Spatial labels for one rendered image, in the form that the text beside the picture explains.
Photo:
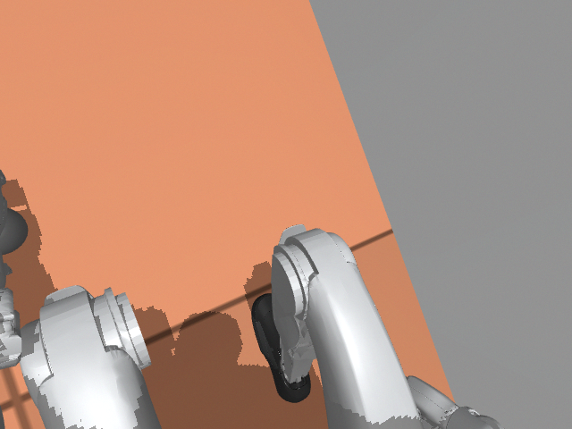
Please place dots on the right robot arm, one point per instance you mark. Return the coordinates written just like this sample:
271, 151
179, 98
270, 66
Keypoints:
468, 418

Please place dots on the right robot foot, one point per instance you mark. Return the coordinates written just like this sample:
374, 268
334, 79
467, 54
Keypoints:
269, 343

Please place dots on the right robot hand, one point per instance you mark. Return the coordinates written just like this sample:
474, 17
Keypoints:
433, 406

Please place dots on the left robot arm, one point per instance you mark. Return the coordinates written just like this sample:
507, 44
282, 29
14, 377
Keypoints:
10, 331

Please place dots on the ball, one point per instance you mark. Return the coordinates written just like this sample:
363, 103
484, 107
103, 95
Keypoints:
14, 233

